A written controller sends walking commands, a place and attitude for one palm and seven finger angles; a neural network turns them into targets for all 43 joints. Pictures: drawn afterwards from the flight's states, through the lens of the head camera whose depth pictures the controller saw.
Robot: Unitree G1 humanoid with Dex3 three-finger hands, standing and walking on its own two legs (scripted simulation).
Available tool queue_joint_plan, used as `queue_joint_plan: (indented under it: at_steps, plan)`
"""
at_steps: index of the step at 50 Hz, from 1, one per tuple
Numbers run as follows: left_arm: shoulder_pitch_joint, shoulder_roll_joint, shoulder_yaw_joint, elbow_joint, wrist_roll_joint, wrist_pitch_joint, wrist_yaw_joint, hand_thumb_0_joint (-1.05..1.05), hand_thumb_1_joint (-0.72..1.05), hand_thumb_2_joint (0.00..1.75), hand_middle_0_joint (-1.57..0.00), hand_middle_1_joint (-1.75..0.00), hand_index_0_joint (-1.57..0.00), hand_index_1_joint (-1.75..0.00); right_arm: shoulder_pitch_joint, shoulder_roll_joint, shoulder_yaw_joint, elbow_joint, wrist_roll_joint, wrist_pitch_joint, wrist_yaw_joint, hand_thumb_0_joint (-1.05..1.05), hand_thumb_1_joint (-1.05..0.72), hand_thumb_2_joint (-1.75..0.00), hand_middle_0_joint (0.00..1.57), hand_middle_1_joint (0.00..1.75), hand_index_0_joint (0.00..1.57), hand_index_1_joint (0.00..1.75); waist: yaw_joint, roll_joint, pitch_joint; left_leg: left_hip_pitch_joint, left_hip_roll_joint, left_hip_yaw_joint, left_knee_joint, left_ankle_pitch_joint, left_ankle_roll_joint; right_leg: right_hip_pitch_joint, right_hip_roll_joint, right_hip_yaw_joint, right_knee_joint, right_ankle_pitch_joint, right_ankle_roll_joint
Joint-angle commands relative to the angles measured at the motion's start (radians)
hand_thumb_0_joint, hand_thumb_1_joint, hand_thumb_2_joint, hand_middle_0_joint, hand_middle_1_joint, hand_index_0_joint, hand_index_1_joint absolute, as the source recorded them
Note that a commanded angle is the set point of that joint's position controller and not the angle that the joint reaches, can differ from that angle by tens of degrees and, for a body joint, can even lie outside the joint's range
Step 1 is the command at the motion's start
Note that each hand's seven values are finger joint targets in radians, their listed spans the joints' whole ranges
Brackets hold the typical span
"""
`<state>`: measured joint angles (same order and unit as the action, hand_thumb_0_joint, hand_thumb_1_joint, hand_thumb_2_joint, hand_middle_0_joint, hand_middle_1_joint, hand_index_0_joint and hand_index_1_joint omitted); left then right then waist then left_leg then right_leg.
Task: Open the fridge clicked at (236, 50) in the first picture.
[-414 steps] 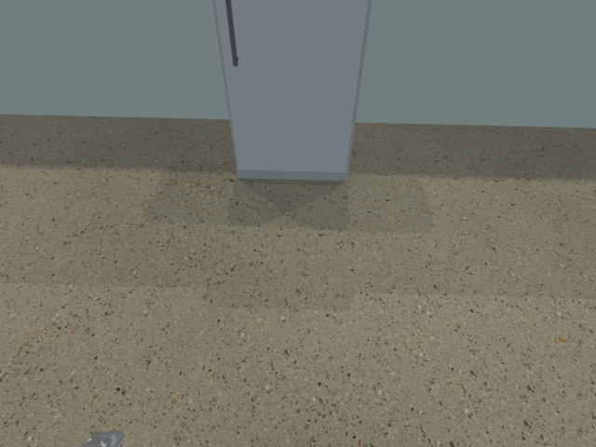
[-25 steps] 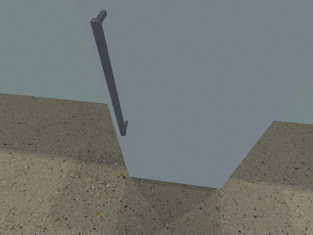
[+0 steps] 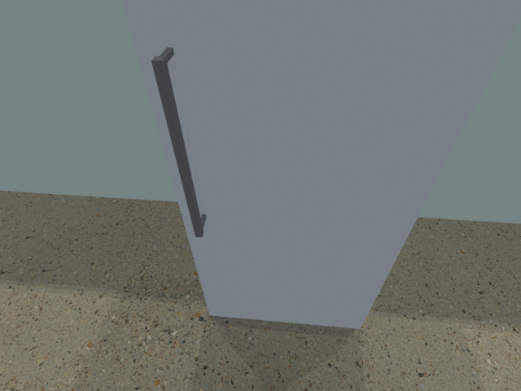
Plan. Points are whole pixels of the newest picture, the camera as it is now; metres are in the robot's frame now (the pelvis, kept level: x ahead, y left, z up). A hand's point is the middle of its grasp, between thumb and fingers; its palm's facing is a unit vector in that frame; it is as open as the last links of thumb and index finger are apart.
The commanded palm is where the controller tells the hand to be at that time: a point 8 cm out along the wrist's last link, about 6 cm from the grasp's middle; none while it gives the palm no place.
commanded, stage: come to a stop and stand still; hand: left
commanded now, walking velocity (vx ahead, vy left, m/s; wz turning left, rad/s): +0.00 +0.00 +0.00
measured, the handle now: (186, 160) +0.50 +0.18 +0.10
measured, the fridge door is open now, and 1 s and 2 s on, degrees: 0 0 0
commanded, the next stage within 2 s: look again from close up in 1.38 s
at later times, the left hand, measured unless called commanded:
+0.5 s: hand out of the picture -0.02 +0.20 -0.16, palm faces +0.01 -0.98 -0.21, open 7.4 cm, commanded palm none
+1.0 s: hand out of the picture +0.04 +0.21 -0.16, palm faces +0.00 -0.98 -0.20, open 7.4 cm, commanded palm none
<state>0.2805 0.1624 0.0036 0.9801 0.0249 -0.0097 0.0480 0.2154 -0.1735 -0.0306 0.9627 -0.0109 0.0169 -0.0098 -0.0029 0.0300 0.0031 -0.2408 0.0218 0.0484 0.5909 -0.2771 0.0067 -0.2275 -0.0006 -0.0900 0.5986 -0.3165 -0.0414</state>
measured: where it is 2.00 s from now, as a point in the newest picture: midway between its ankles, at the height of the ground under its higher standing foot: outside the picture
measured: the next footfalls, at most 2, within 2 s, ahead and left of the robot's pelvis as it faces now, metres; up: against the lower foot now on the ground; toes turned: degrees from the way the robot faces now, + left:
none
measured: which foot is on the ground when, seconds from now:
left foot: down 0.00-1.00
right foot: down 0.00-1.00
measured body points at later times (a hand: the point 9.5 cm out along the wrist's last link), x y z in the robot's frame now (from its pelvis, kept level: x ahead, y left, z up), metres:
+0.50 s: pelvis -0.02 +0.02 +0.01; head -0.01 +0.02 +0.46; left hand -0.02 +0.26 -0.15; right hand -0.05 -0.21 -0.14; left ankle +0.02 +0.12 -0.73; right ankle +0.01 -0.09 -0.73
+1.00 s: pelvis +0.02 +0.03 +0.01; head +0.02 +0.03 +0.46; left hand +0.04 +0.26 -0.15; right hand +0.05 -0.21 -0.14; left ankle +0.02 +0.12 -0.73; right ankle +0.01 -0.09 -0.73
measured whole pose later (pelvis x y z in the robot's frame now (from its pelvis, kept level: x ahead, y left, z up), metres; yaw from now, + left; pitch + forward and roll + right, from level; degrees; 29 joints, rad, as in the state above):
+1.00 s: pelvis +0.02 +0.03 +0.01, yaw -1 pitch -1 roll +0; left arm 0.26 0.18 -0.01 1.09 0.02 -0.02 0.03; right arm 0.23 -0.17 0.01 1.10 -0.01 -0.03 -0.02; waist 0.01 -0.02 0.01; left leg -0.18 -0.02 0.08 0.42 -0.23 0.04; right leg -0.18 -0.03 -0.05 0.44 -0.24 0.00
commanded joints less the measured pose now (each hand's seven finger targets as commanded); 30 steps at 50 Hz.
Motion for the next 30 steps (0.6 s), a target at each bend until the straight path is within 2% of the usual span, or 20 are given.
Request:
queue_joint_plan:
  at_steps: [1, 2, 5, 8, 10, 13, 18, 21, 25, 26, 30]
  plan:
    - [-0.012, 0.131, 0.02, -0.076, -0.004, -0.009, 0.0, 0.0, 0.9, 0.9, -0.2, -0.3, -0.2, -0.3, 0.033, -0.096, -0.002, -0.041, -0.012, -0.027, 0.001, 0.0, -0.9, -0.9, 0.2, 0.3, 0.2, 0.3, -0.001, 0.068, 0.167, -0.097, 0.087, -0.123, -0.232, -0.082, 0.045, -0.115, -0.084, 0.156, -0.233, -0.098, -0.005]
    - [0.002, 0.138, 0.019, -0.067, -0.005, -0.007, -0.004, 0.0, 0.9, 0.9, -0.2, -0.3, -0.2, -0.3, 0.031, -0.098, 0.003, -0.043, -0.013, -0.026, 0.001, 0.0, -0.9, -0.9, 0.2, 0.3, 0.2, 0.3, 0.003, 0.066, 0.172, -0.117, 0.079, -0.126, -0.25, -0.128, 0.041, -0.101, -0.077, 0.158, -0.237, -0.115, -0.004]
    - [0.023, 0.145, 0.022, -0.059, -0.004, -0.004, -0.012, 0.0, 0.9, 0.9, -0.2, -0.3, -0.2, -0.3, 0.063, -0.107, 0.004, -0.04, -0.017, -0.022, 0.001, 0.0, -0.9, -0.9, 0.2, 0.3, 0.2, 0.3, 0.001, -0.046, 0.15, -0.121, 0.057, -0.101, -0.243, -0.179, 0.036, -0.101, -0.086, 0.18, -0.282, -0.221, -0.007]
    - [0.02, 0.154, 0.025, -0.062, -0.005, -0.004, -0.016, 0.0, 0.9, 0.9, -0.2, -0.3, -0.2, -0.3, 0.097, -0.111, 0.007, -0.028, -0.02, -0.024, 0.001, 0.0, -0.9, -0.9, 0.2, 0.3, 0.2, 0.3, -0.005, -0.065, 0.094, -0.085, 0.048, -0.084, -0.223, -0.162, 0.033, -0.106, -0.102, 0.185, -0.299, -0.26, -0.01]
    - [0.019, 0.155, 0.027, -0.058, -0.006, -0.004, -0.019, 0.0, 0.9, 0.9, -0.2, -0.3, -0.2, -0.3, 0.111, -0.109, 0.007, -0.018, -0.021, -0.025, 0.001, 0.0, -0.9, -0.9, 0.2, 0.3, 0.2, 0.3, -0.007, -0.053, 0.08, -0.079, 0.046, -0.084, -0.22, -0.158, 0.033, -0.112, -0.105, 0.187, -0.301, -0.268, -0.013]
    - [0.028, 0.147, 0.025, -0.044, -0.009, -0.01, -0.021, 0.0, 0.9, 0.9, -0.2, -0.3, -0.2, -0.3, 0.113, -0.11, 0.012, -0.001, -0.017, -0.035, -0.002, 0.0, -0.9, -0.9, 0.2, 0.3, 0.2, 0.3, 0.0, -0.03, 0.048, -0.085, 0.057, -0.1, -0.239, -0.124, 0.036, -0.057, -0.101, 0.176, -0.272, -0.179, -0.013]
    - [0.039, 0.151, 0.021, -0.012, -0.009, -0.009, -0.022, 0.0, 0.9, 0.9, -0.2, -0.3, -0.2, -0.3, 0.129, -0.119, 0.014, 0.033, -0.014, -0.039, -0.004, 0.0, -0.9, -0.9, 0.2, 0.3, 0.2, 0.3, 0.006, 0.002, 0.076, -0.128, 0.07, -0.125, -0.274, -0.177, 0.039, -0.041, -0.099, 0.171, -0.262, -0.176, -0.015]
    - [0.057, 0.137, 0.015, 0.012, -0.01, -0.013, -0.021, 0.0, 0.9, 0.9, -0.2, -0.3, -0.2, -0.3, 0.142, -0.109, 0.017, 0.052, -0.01, -0.043, -0.007, 0.0, -0.9, -0.9, 0.2, 0.3, 0.2, 0.3, 0.009, -0.025, 0.068, -0.122, 0.078, -0.129, -0.278, -0.136, 0.042, -0.012, -0.097, 0.162, -0.252, -0.108, -0.014]
    - [0.067, 0.13, 0.008, 0.038, -0.012, -0.014, -0.02, 0.0, 0.9, 0.9, -0.2, -0.3, -0.2, -0.3, 0.148, -0.111, 0.019, 0.075, -0.007, -0.047, -0.008, 0.0, -0.9, -0.9, 0.2, 0.3, 0.2, 0.3, 0.008, -0.005, 0.075, -0.111, 0.082, -0.137, -0.291, -0.136, 0.042, -0.014, -0.101, 0.157, -0.246, -0.076, -0.012]
    - [0.066, 0.127, 0.007, 0.041, -0.01, -0.016, -0.019, 0.0, 0.9, 0.9, -0.2, -0.3, -0.2, -0.3, 0.152, -0.105, 0.02, 0.077, -0.005, -0.047, -0.009, 0.0, -0.9, -0.9, 0.2, 0.3, 0.2, 0.3, 0.008, -0.028, 0.075, -0.105, 0.085, -0.135, -0.287, -0.105, 0.043, -0.003, -0.1, 0.151, -0.243, -0.044, -0.012]
    - [0.065, 0.123, 0.002, 0.06, -0.012, -0.019, -0.017, 0.0, 0.9, 0.9, -0.2, -0.3, -0.2, -0.3, 0.145, -0.108, 0.022, 0.092, -0.003, -0.051, -0.011, 0.0, -0.9, -0.9, 0.2, 0.3, 0.2, 0.3, 0.005, -0.012, 0.071, -0.072, 0.085, -0.128, -0.285, -0.051, 0.04, -0.005, -0.104, 0.151, -0.24, 0.004, -0.009]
